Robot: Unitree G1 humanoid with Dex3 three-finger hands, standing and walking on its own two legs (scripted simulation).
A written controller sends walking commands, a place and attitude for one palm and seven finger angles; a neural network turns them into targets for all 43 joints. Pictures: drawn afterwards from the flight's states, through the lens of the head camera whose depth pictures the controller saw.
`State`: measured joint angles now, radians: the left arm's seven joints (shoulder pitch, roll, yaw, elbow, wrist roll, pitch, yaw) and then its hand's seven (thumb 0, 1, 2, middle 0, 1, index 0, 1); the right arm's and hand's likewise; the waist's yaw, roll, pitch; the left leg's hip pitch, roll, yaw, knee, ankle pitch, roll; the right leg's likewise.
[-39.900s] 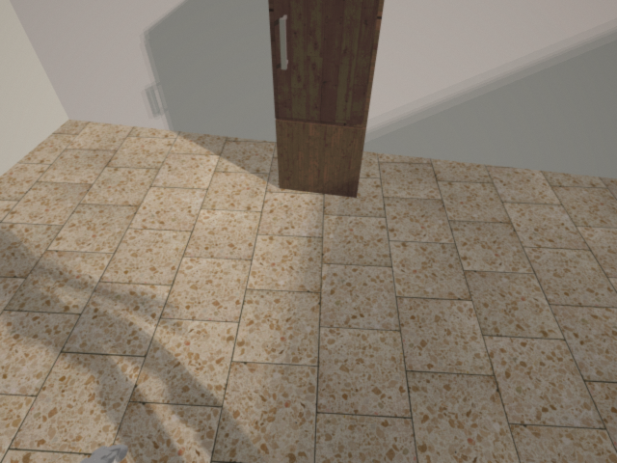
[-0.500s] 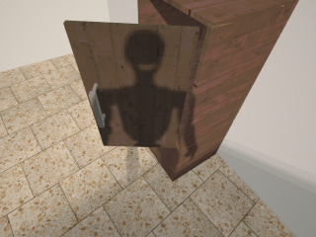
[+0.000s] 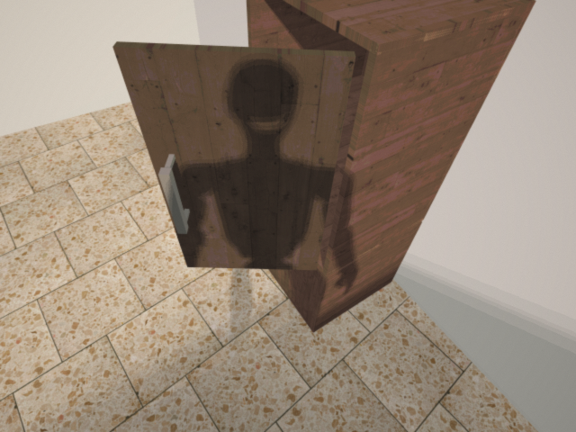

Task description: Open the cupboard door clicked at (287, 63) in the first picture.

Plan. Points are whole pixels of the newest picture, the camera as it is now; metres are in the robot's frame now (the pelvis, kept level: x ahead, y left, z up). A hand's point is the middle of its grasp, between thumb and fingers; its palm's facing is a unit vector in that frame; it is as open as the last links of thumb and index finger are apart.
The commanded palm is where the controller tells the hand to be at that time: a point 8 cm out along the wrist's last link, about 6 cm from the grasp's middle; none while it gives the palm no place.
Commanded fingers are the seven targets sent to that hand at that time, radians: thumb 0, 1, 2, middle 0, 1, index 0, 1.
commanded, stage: look again from close up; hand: left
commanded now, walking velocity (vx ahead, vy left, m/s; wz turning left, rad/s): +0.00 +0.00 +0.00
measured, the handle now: (177, 196) +0.53 +0.26 -0.04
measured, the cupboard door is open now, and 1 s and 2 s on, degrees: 57 57 57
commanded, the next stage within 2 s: raise the hand with hooked fingers in 0.04 s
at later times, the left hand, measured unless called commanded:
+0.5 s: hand (149, 408) +0.16 +0.20 -0.06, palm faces +0.06 -1.00 -0.05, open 8.2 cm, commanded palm +0.12 +0.27 -0.06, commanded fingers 0.00 0.46 0.71 -0.23 -0.58 -0.23 -0.58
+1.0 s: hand (117, 383) +0.18 +0.25 -0.04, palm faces +0.12 -0.99 -0.04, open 11.2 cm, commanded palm +0.15 +0.29 -0.04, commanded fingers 0.00 -0.13 0.46 -0.27 -0.96 -0.27 -0.96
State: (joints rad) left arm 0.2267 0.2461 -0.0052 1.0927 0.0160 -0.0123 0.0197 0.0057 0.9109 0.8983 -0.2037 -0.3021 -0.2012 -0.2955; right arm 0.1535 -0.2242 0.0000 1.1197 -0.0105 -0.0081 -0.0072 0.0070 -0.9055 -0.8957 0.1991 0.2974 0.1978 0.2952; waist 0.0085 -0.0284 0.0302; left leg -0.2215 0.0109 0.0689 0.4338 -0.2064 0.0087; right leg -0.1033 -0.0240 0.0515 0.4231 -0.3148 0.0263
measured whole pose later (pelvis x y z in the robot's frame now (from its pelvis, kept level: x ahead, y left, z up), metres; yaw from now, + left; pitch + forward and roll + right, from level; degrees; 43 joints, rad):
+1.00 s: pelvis -0.05 -0.01 -0.09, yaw +1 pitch +15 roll -3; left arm 0.25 0.30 0.37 0.15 -0.36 -0.33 -0.35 0.01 0.10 0.56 -0.26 -0.82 -0.26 -0.81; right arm 0.28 -0.20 -0.01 0.59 0.02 -0.22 -0.08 0.02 -0.90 -0.90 0.20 0.30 0.20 0.30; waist -0.01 0.03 -0.15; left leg -1.00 0.06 -0.02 1.15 -0.42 0.00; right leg -0.84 0.02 -0.04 1.14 -0.56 0.01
